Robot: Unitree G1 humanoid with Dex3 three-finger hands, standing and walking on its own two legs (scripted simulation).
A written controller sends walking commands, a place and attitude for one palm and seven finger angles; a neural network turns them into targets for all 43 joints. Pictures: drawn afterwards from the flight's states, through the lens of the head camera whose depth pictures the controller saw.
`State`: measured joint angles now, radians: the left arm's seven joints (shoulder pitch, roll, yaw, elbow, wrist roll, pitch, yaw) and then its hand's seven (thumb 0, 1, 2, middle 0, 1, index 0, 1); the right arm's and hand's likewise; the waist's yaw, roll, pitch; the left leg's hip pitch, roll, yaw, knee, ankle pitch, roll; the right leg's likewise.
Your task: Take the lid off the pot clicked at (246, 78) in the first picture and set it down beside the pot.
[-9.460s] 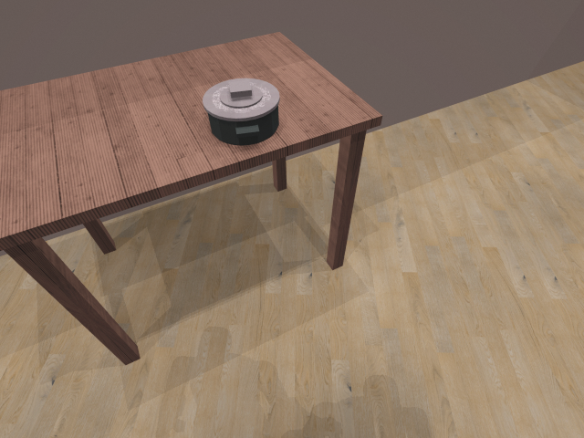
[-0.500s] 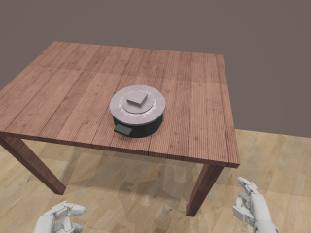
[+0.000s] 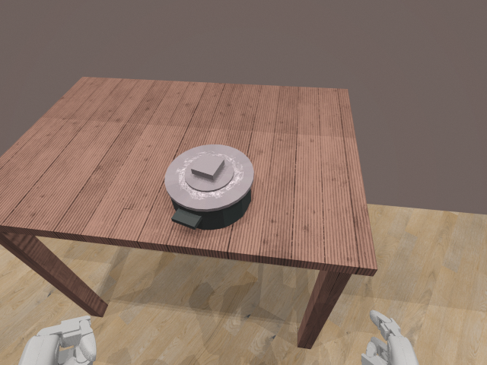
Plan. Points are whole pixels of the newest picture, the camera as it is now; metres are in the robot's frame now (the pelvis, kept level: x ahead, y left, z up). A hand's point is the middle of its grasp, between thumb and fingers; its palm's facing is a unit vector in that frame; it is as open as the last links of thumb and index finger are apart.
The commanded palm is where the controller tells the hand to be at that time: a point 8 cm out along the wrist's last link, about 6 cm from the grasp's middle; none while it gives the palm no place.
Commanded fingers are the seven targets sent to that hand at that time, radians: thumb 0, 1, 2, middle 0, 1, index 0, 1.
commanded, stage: raise the hand higher, near the body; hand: left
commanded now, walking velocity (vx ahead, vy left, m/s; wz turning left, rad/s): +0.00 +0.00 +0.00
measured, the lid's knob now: (208, 166) +0.47 +0.12 +0.06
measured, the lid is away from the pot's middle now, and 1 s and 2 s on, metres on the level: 0.00 0.00 0.00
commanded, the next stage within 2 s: reach forward and open the fingers in 0.54 s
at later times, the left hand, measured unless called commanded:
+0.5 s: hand (77, 325) +0.15 +0.23 +0.08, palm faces +0.28 -0.87 -0.41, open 3.1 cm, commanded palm +0.11 +0.27 +0.11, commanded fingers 0.00 0.90 0.90 -1.30 -1.50 -1.30 -1.50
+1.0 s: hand (46, 322) +0.15 +0.28 +0.08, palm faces -0.26 -0.11 -0.96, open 3.1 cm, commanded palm +0.16 +0.27 +0.15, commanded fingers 0.00 0.35 1.10 -1.07 -0.83 -1.07 -0.83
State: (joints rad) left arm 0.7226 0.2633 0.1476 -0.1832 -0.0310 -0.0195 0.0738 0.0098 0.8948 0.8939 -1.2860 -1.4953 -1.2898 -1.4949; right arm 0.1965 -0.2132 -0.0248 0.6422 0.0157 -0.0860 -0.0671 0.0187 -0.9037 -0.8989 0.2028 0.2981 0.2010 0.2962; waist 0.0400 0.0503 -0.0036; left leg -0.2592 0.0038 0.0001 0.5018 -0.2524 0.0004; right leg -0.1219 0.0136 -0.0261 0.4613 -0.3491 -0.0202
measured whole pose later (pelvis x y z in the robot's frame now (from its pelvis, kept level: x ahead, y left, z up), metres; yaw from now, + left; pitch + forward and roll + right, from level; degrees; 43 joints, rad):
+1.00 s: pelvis -0.03 +0.01 -0.01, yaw +1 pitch +2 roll -1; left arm 0.47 0.68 0.09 -0.36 0.70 0.06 -0.15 0.00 0.60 0.99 -1.17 -1.17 -1.18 -1.17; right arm 0.13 -0.31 -0.01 0.54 0.04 0.13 -0.02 0.02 -0.91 -0.90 0.20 0.30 0.20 0.30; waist 0.06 0.13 -0.02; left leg -0.38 0.00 -0.02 0.58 -0.24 0.02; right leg -0.22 0.01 -0.05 0.53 -0.34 -0.01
